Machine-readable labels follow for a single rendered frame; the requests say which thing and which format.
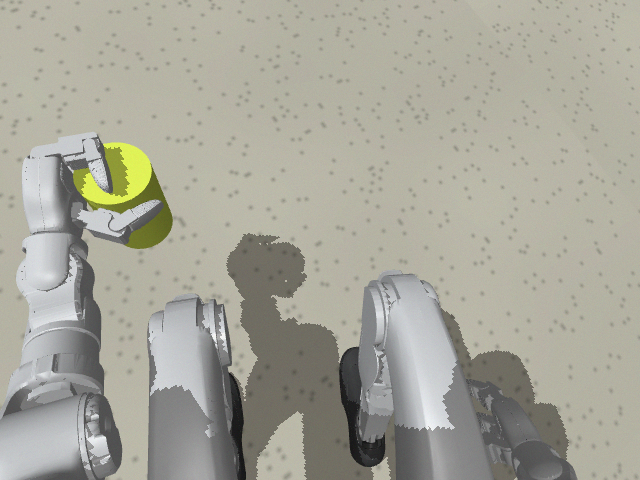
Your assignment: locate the left robot arm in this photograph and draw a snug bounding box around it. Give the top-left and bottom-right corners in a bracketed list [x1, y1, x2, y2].
[0, 231, 122, 480]

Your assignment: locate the right robot arm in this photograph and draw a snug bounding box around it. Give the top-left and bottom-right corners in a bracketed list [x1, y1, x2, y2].
[511, 441, 578, 480]

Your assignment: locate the left robot hand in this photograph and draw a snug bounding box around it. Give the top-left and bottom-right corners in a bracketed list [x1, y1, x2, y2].
[22, 132, 164, 245]

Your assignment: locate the right robot hand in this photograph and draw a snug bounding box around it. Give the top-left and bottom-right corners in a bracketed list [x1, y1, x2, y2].
[466, 379, 543, 467]

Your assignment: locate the right robot foot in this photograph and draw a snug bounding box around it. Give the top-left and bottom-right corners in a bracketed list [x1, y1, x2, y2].
[339, 347, 385, 467]

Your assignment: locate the can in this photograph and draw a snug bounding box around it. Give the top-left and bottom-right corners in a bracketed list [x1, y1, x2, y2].
[73, 142, 173, 249]

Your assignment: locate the left robot foot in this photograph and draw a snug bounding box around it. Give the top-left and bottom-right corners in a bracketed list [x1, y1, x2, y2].
[229, 373, 246, 480]

